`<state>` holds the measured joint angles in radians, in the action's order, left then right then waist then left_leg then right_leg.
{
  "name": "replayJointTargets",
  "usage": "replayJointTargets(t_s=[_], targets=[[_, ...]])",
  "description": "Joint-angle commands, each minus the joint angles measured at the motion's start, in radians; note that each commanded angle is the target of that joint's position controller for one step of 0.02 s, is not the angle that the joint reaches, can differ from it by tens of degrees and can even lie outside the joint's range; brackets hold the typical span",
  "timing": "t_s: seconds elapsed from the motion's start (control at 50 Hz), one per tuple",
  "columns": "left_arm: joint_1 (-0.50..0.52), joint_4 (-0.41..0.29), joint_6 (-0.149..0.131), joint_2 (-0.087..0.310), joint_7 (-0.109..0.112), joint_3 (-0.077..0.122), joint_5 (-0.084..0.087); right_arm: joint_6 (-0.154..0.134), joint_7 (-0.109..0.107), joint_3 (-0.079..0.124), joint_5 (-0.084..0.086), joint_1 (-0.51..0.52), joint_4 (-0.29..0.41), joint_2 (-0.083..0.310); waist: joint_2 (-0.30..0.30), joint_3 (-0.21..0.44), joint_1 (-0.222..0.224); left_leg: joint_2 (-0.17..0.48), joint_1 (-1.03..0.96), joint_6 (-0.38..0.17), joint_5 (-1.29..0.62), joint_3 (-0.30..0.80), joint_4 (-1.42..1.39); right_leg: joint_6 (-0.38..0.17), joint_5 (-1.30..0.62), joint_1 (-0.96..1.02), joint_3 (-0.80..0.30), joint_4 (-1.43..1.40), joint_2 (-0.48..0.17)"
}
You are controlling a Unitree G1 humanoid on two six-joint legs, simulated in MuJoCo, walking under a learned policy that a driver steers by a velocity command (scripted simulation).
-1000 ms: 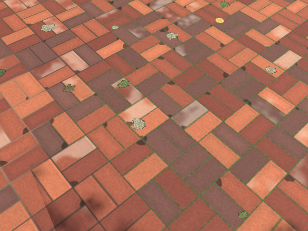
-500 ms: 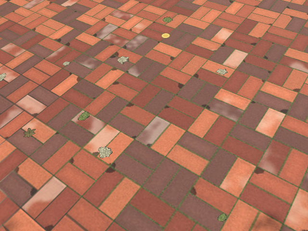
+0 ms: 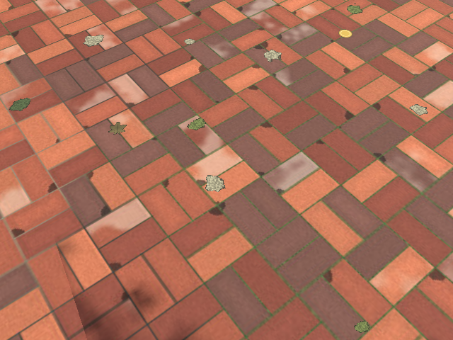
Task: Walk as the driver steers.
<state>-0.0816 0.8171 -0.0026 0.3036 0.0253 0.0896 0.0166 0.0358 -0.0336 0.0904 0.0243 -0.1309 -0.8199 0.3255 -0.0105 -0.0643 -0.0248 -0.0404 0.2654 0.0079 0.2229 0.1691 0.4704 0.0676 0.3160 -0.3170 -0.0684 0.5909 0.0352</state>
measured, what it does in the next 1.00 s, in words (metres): walks ahead: right foot, then left foot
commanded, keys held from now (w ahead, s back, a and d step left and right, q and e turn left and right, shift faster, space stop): q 0.12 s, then no key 0.06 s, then e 0.28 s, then w+e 0.50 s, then w+q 0.04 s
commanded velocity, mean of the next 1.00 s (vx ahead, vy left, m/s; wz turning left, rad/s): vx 0.16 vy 0.00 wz -0.15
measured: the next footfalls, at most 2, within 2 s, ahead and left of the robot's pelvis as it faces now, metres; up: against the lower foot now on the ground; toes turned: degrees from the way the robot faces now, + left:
right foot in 0.04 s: +0.05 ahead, -0.12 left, +0.00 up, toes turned +5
left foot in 0.36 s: +0.02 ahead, +0.13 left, +0.00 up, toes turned +4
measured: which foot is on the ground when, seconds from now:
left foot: down 0.00-0.02, up 0.04-0.34, down 0.36-0.74, up 0.76-1.00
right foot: up 0.00-0.02, down 0.04-0.38, up 0.40-0.72, down 0.74-1.00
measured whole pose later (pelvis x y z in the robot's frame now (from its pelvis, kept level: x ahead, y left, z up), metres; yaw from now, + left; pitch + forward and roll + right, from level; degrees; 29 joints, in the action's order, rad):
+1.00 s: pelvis +0.12 -0.08 +0.01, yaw -14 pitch +1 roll +2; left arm -0.40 0.80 -0.06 0.25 0.01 0.04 0.01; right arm -0.10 0.02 0.07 0.00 -0.07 -0.75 0.31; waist -0.04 -0.03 0.05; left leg 0.05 0.62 0.03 0.04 0.04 0.74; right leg -0.08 0.26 -0.04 -0.08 0.29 0.04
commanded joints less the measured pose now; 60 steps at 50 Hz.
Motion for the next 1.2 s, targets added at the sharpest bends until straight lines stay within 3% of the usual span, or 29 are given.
replayJointTargets(t_s=[0.02,0.04,0.06,0.08,0.1,0.14,0.2,0.26,0.32,0.36,0.38,0.4,0.42,0.48,0.54,0.66,0.72,0.74,0.76,0.78,0.8,0.84,0.86,0.92,0.98,1.04,1.14,1.18,1.2], targets=[[-0.102,-0.026,-0.020,0.123,-0.007,0.037,-0.004,-0.001,-0.009,0.022,0.006,0.052,0.076,0.131,-0.135,0.140,0.056,0.137,0.004,-0.116,-0.129,0.213,-0.015,-0.039,-0.188,0.203,0.005,-0.248,-0.028],[-0.130,-0.033,-0.016,0.196,0.003,0.051,-0.023,-0.003,-0.007,0.004,-0.011,0.006,0.079,0.068,0.077,0.172,0.030,0.034,0.131,-0.052,0.131,0.100,0.207,-0.115,-0.280,0.311,-0.207,-0.290,-0.248],[-0.093,-0.046,-0.013,0.244,0.000,0.054,-0.060,-0.012,-0.006,0.010,-0.006,-0.009,0.109,0.073,0.291,0.136,0.002,-0.077,0.294,-0.007,0.441,-0.017,0.402,-0.290,-0.373,0.249,-0.456,-0.325,-0.426],[-0.050,-0.075,-0.022,0.190,-0.001,0.037,-0.071,-0.017,-0.004,0.033,-0.007,-0.026,0.094,0.158,0.213,0.123,-0.002,-0.005,0.299,0.010,0.427,0.010,0.600,-0.355,-0.333,0.195,-0.454,-0.341,-0.456],[0.005,-0.089,-0.027,0.134,0.003,0.021,-0.061,-0.011,-0.002,0.050,0.003,-0.036,0.074,0.191,0.151,0.090,-0.020,0.013,0.296,0.016,0.351,0.000,0.676,-0.318,-0.286,0.155,-0.333,-0.332,-0.393],[0.041,-0.096,-0.028,0.104,0.011,0.009,-0.029,0.008,-0.009,0.047,-0.006,-0.053,0.049,0.151,0.127,0.051,-0.014,0.026,0.319,0.046,0.229,-0.023,0.729,-0.259,-0.206,0.149,-0.193,-0.328,-0.297],[-0.043,-0.063,-0.022,0.103,0.021,0.001,-0.028,0.003,-0.003,0.025,-0.004,-0.003,0.079,0.088,0.142,0.059,0.029,0.015,0.294,0.074,0.185,-0.057,0.634,-0.286,-0.299,0.184,-0.114,-0.324,-0.260],[-0.031,-0.043,-0.024,0.083,0.010,-0.014,-0.024,-0.007,0.001,-0.011,-0.024,0.008,0.079,0.019,0.156,0.111,0.028,0.066,0.120,0.076,0.202,-0.094,0.328,-0.281,-0.330,0.194,-0.080,-0.298,-0.243],[-0.057,-0.015,-0.019,0.130,-0.013,-0.008,-0.006,-0.013,0.007,-0.008,-0.022,-0.018,0.045,0.042,0.177,0.088,0.025,0.025,-0.065,0.064,0.065,-0.178,0.016,-0.267,-0.379,0.128,-0.096,-0.256,-0.221],[-0.106,0.003,-0.027,0.141,-0.021,-0.009,0.009,-0.012,0.001,0.010,-0.026,-0.059,0.032,0.117,0.133,0.089,0.011,0.060,-0.233,0.010,-0.159,-0.126,-0.149,-0.199,-0.396,0.050,-0.120,-0.221,-0.206],[-0.107,-0.010,-0.037,0.115,-0.028,-0.018,-0.012,-0.008,-0.012,0.023,-0.032,-0.104,0.035,0.181,0.021,0.150,0.017,0.191,-0.338,-0.034,-0.399,-0.019,-0.097,-0.141,-0.286,-0.008,-0.077,-0.130,-0.156],[-0.133,-0.023,-0.043,0.065,-0.029,-0.026,-0.007,0.002,-0.014,0.036,-0.031,-0.077,0.024,0.227,-0.169,0.161,0.062,0.285,-0.293,-0.140,-0.401,0.031,-0.071,-0.085,-0.039,-0.068,0.035,-0.077,-0.055],[-0.070,-0.034,-0.037,0.087,-0.023,-0.024,-0.006,-0.002,-0.006,0.024,-0.033,-0.032,0.038,0.158,-0.171,0.142,0.030,0.310,-0.205,-0.191,-0.267,0.060,-0.110,-0.056,0.042,-0.038,0.067,-0.015,-0.047],[-0.046,-0.047,0.003,0.117,-0.008,0.002,0.008,-0.026,-0.013,0.025,-0.042,-0.027,0.051,0.139,-0.218,0.090,-0.015,0.374,-0.200,-0.240,-0.208,0.112,-0.177,-0.051,0.257,-0.184,0.066,0.310,-0.040],[-0.037,-0.072,0.018,0.086,-0.021,0.003,0.023,-0.057,-0.017,0.022,-0.010,-0.047,0.039,0.121,-0.157,0.019,-0.013,0.385,-0.218,-0.225,0.243,0.117,-0.288,-0.066,0.199,-0.328,0.025,0.403,-0.110],[-0.048,-0.082,-0.003,0.066,-0.064,-0.007,0.011,-0.079,0.012,0.039,-0.001,-0.012,0.048,0.162,-0.128,0.035,0.008,0.318,-0.106,-0.169,0.182,-0.105,-0.282,-0.093,0.056,-0.047,0.148,0.100,-0.088],[-0.237,-0.011,0.003,0.097,-0.060,0.015,0.014,-0.081,0.031,0.028,0.004,0.002,0.048,0.122,-0.049,0.066,0.100,0.275,0.072,-0.118,0.231,-0.213,-0.072,-0.129,-0.019,0.253,0.217,-0.028,-0.008],[-0.347,0.013,0.002,0.154,-0.048,0.041,0.024,-0.087,0.038,0.007,-0.017,0.009,0.056,0.060,0.093,0.088,0.148,0.214,0.186,-0.059,0.183,-0.305,0.214,-0.181,0.023,0.391,0.083,-0.100,-0.064],[-0.410,-0.011,-0.016,0.315,-0.041,0.068,0.012,-0.104,0.038,-0.017,-0.041,0.084,0.151,-0.014,0.407,0.099,0.145,0.037,0.526,0.025,0.399,-0.305,0.625,-0.370,0.218,0.496,-0.551,-0.322,-0.344],[-0.385,-0.036,-0.048,0.259,-0.056,0.045,-0.003,-0.130,0.039,-0.006,0.001,0.127,0.166,0.050,0.231,0.105,0.158,0.043,0.644,0.004,0.393,-0.113,0.756,-0.458,0.382,0.478,-0.740,-0.437,-0.424],[-0.332,-0.049,-0.068,0.206,-0.056,0.027,-0.005,-0.148,0.048,0.002,0.027,0.128,0.168,0.089,0.192,0.025,0.124,0.092,0.692,-0.027,0.296,-0.093,0.763,-0.428,0.368,0.440,-0.668,-0.441,-0.414],[-0.245,-0.076,-0.076,0.147,-0.048,0.007,0.000,-0.166,0.045,0.012,-0.014,0.076,0.128,0.116,0.097,-0.014,0.069,0.144,0.609,-0.039,0.125,-0.095,0.650,-0.348,0.151,0.351,-0.462,-0.406,-0.326],[-0.224,-0.089,-0.074,0.139,-0.040,0.000,-0.006,-0.166,0.047,0.016,-0.029,0.069,0.121,0.119,0.101,-0.007,0.052,0.152,0.542,-0.031,0.061,-0.095,0.582,-0.323,0.049,0.312,-0.382,-0.413,-0.286],[-0.253,-0.095,-0.072,0.152,-0.015,0.004,-0.006,-0.157,0.052,0.008,-0.033,0.104,0.129,0.079,0.083,0.009,0.052,0.109,0.479,0.015,-0.100,-0.131,0.416,-0.308,-0.197,0.288,-0.253,-0.428,-0.229],[-0.280,-0.089,-0.068,0.150,0.002,0.006,0.000,-0.154,0.061,-0.011,-0.025,0.168,0.151,0.027,0.091,0.003,0.068,0.066,0.389,0.043,-0.261,-0.157,0.184,-0.276,-0.266,0.229,-0.147,-0.425,-0.175],[-0.341,-0.064,-0.072,0.137,0.003,0.003,-0.002,-0.156,0.081,-0.028,-0.010,0.243,0.173,0.003,0.108,-0.025,0.115,0.061,0.315,0.033,-0.384,-0.184,0.077,-0.263,-0.239,0.204,-0.111,-0.455,-0.192],[-0.363,-0.036,-0.062,0.144,-0.002,0.008,-0.003,-0.161,0.102,-0.025,-0.001,0.252,0.194,0.043,0.114,-0.038,0.101,0.060,0.350,-0.058,-0.288,-0.195,0.000,-0.240,-0.468,0.393,-0.070,-0.383,-0.264],[-0.348,-0.041,-0.052,0.168,0.002,0.014,-0.013,-0.156,0.098,-0.006,-0.003,0.145,0.170,0.084,0.141,0.062,0.045,0.000,0.218,-0.103,-0.191,-0.238,0.029,-0.217,-0.877,0.463,-0.032,-0.229,-0.255],[-0.333,-0.045,-0.042,0.170,0.004,0.012,-0.018,-0.150,0.090,0.012,-0.005,0.014,0.136,0.116,0.132,0.151,-0.026,-0.039,0.058,-0.135,-0.184,-0.269,0.018,-0.196,-1.053,0.455,0.010,-0.053,-0.223]])
Keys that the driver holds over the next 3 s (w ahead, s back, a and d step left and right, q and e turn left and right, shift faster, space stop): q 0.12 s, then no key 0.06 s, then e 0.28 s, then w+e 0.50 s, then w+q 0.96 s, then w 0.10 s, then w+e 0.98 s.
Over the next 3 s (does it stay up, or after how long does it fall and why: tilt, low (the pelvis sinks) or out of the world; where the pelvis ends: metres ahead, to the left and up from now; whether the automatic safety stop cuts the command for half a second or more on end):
stays up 1.24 -0.12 0.01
